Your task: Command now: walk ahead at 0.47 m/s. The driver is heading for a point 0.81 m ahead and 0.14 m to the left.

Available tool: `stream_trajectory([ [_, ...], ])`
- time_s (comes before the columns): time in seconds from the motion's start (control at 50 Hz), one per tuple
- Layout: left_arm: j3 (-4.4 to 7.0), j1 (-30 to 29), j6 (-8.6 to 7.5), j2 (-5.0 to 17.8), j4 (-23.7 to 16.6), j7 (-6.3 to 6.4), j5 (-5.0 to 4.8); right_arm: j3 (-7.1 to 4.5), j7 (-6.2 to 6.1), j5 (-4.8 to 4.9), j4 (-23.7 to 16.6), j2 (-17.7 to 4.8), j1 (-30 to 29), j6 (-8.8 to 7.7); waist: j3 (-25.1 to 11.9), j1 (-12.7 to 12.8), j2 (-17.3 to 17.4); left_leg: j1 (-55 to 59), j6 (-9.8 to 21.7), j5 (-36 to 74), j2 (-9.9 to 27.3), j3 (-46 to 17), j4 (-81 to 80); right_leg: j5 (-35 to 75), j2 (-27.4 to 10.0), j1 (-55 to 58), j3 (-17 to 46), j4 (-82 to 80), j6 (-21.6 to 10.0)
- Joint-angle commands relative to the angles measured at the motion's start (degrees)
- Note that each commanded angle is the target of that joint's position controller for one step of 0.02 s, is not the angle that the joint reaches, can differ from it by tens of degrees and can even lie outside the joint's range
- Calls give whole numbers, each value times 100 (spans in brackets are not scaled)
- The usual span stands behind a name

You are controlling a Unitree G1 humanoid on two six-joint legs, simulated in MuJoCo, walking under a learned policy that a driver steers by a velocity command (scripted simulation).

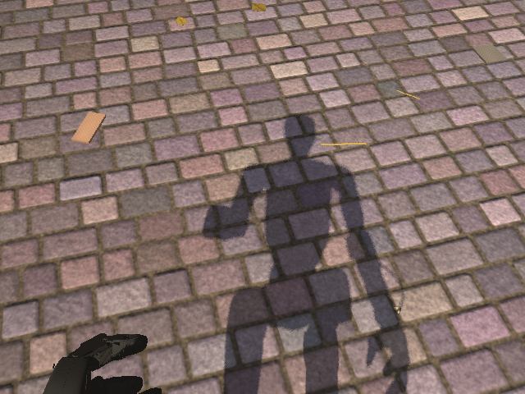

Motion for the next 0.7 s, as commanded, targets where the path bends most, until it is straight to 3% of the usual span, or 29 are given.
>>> stream_trajectory([
  [0.02,456,1532,-35,1133,158,82,-19,-221,-39,-49,-321,-1071,-231,72,-908,1369,804,-894,511,6230,1185,-119,2318,-162,292,2514,-165,51,-428],
  [0.04,551,2584,9,1491,393,156,59,-128,-39,-150,-473,-847,-149,73,-1722,1644,167,-2361,383,4328,880,-34,4121,-500,-823,4420,1159,281,-789],
  [0.06,562,2848,15,1685,562,92,85,109,51,-85,-466,79,672,-46,-2671,1084,-1495,-4343,78,-579,-324,-332,6090,-2319,-2156,5970,4165,-624,-1748],
  [0.08,403,2601,-6,1097,554,84,49,-42,84,96,-501,-587,64,-216,-2083,1316,-944,-4957,218,-910,-131,-993,6759,-2882,-1973,5448,4534,-1304,-1485],
  [0.1,336,2039,-44,925,487,100,52,-150,96,258,-763,-911,-564,-323,-1090,1166,-757,-5323,317,-424,151,-816,6829,-2441,-1825,4556,3631,-1460,-1244],
  [0.12,304,1591,-92,842,416,91,89,-148,54,237,-826,-894,-846,-375,-673,967,-160,-5068,334,135,452,-707,6556,-1574,-1644,3652,2953,-1621,-1143],
  [0.14,270,1359,-131,718,398,68,157,-197,17,142,-829,-849,-941,-362,-403,778,28,-4816,301,459,636,-635,6274,-876,-1451,2969,2402,-1755,-1089],
  [0.16,246,1260,-165,643,428,60,224,-200,15,100,-813,-724,-766,-298,-433,567,-158,-4416,279,629,796,-693,6108,-569,-1314,2557,2062,-1885,-1081],
  [0.18,229,1235,-176,572,471,43,208,-193,16,85,-798,-589,-668,-226,-401,468,-203,-4250,241,645,850,-680,5923,-471,-1220,2329,1849,-2024,-1098],
  [0.22,227,1349,-205,635,605,67,145,-195,2,59,-896,-498,-811,-113,-180,386,-231,-4325,138,696,948,-572,5476,-404,-1155,1951,1487,-2273,-1127],
  [0.3,284,1751,-169,935,772,225,142,-188,14,-45,-1292,-528,-1776,-94,123,596,-106,-4944,-94,1951,976,-440,4036,-197,-1038,2003,1055,-2487,-1072],
  [0.36,290,2081,-129,1032,883,280,93,-119,84,-22,-1479,-413,-2461,-158,162,840,-90,-4594,-102,2853,700,-155,2839,-9,-833,2059,638,-2459,-866],
  [0.44,304,2587,-27,1082,1132,296,26,-85,200,51,-1741,-473,-3084,-188,235,1028,-116,-4718,-7,2822,552,-182,2184,52,-1137,2890,672,-2153,-803],
  [0.5,351,2596,93,1186,1183,323,31,-140,287,60,-1857,-679,-3043,-222,90,833,-236,-4540,217,2144,438,-183,1953,742,-1423,3532,765,-1663,-646],
  [0.52,363,2495,128,1234,1158,328,39,-197,293,61,-1800,-800,-2732,-232,-108,626,-326,-4065,314,1931,294,-56,1896,1541,-1392,3604,705,-1276,-572],
  [0.54,341,2386,170,1191,1130,329,58,-313,276,54,-1591,-986,-2002,-232,-544,228,-309,-3085,464,1920,109,117,1787,2368,-1162,3480,501,-403,-445],
  [0.56,253,2415,184,1000,1040,336,129,-456,227,20,-1307,-1317,-951,-219,-1313,-166,-116,-1487,716,1999,422,-197,1985,1988,-849,2746,271,964,-271],
  [0.58,41,3105,86,322,939,275,162,-611,205,-89,-1147,-1931,-231,-180,-2249,-8,1182,892,1623,1143,1913,-2707,1785,-195,36,392,-49,3287,166],
  [0.6,33,3027,-56,408,1032,249,101,-494,234,-33,-1116,-1523,-128,-161,-2568,-79,1500,1210,1868,454,2285,-4349,823,-3191,399,-553,717,4236,173],
  [0.62,192,2512,-155,1003,900,218,-77,-368,233,-10,-1184,-1183,-595,-179,-1688,-29,1117,548,1543,192,2098,-3641,713,-2997,29,-1102,941,4683,38],
  [0.64,198,2127,-199,1040,799,230,-128,-312,221,-29,-1318,-1008,-1098,-190,-1092,124,769,-297,1363,558,1889,-2851,600,-2458,-295,-1119,773,4530,-29],
  [0.66,215,1936,-189,987,788,267,-55,-261,235,-61,-1363,-840,-1458,-202,-651,285,463,-1096,1277,1087,1657,-2244,395,-2013,-522,-925,659,4140,-6],
  [0.7,232,2098,-48,774,851,298,46,-220,264,-131,-1366,-698,-1701,-245,-426,596,598,-1969,1205,1666,1378,-1644,35,-1535,-768,-256,690,3658,65],
])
